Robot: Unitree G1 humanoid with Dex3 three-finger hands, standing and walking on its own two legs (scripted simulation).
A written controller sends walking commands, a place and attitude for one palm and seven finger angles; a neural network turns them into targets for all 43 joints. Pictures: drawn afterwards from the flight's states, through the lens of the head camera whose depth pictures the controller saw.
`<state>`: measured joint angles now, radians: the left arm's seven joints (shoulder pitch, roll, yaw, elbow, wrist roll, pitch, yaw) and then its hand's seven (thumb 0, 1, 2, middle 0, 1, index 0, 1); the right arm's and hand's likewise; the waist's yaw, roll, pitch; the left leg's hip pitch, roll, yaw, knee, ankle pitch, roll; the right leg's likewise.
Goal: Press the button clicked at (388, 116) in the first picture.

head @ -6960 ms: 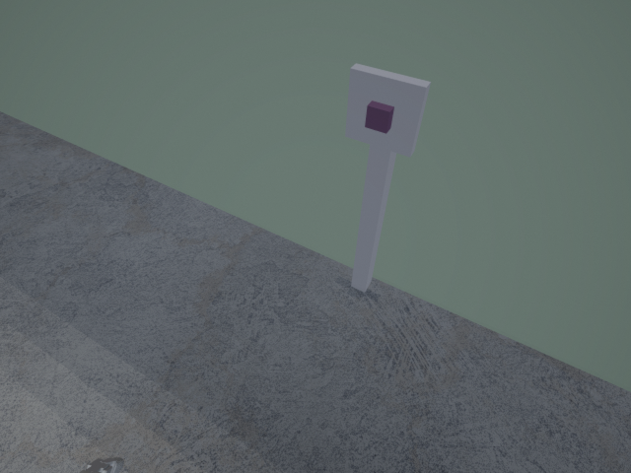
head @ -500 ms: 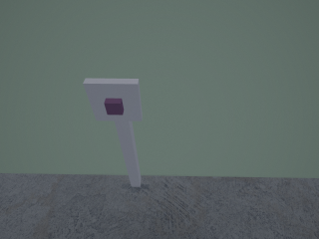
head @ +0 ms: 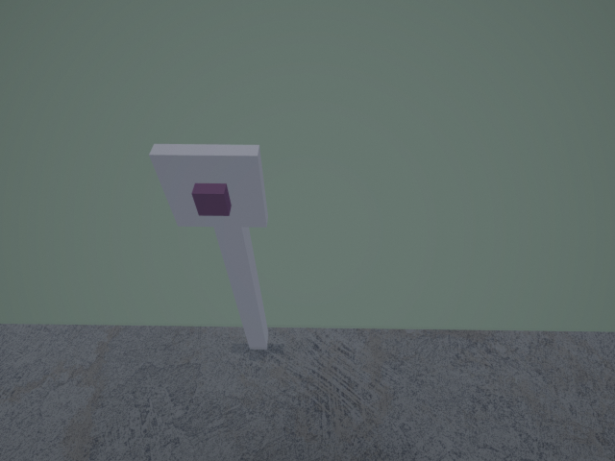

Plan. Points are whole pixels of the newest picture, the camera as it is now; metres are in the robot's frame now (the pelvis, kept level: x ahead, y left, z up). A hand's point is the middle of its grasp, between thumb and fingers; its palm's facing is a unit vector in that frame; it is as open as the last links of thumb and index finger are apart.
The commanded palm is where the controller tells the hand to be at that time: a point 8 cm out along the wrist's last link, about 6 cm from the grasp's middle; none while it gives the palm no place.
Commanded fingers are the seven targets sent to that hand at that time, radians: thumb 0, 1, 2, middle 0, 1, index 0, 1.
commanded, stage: look again from close up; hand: left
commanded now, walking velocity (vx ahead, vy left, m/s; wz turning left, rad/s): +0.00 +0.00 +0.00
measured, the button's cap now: (212, 198) +0.54 +0.21 +0.00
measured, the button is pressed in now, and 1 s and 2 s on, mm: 0 0 0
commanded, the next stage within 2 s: raise the hand and make a fist in 0.38 s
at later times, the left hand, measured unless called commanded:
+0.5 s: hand out of the picture +0.03 +0.16 -0.18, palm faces +0.02 -0.98 -0.21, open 7.3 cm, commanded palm +0.12 +0.21 -0.07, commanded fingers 0.00 0.90 0.90 -0.25 -0.36 -0.25 -0.36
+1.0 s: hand (183, 454) +0.15 +0.17 -0.06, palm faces +0.12 -0.99 -0.02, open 4.7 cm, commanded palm +0.14 +0.22 -0.05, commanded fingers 0.00 0.90 0.90 -0.94 -1.11 -0.94 -1.11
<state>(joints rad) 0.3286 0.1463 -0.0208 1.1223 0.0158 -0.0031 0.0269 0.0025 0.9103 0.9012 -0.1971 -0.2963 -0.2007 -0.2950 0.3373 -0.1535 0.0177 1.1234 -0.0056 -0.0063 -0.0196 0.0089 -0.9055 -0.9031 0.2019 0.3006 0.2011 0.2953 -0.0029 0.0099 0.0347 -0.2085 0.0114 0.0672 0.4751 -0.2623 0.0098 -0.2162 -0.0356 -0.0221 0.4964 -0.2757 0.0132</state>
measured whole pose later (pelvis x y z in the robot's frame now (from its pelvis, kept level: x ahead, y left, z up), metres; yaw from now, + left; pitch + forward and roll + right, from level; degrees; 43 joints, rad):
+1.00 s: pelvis -0.03 -0.02 -0.10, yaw +3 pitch +14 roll -1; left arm 0.49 0.17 0.14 0.00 -0.23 -0.49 -0.25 0.02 0.90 0.90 -0.68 -0.82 -0.68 -0.82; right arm 0.12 -0.24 -0.05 0.46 0.01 -0.20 -0.04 0.01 -0.90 -0.90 0.20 0.30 0.20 0.30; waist 0.04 -0.02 -0.14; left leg -0.92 0.05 -0.04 1.23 -0.55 -0.03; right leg -0.88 -0.02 -0.10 1.20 -0.57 -0.03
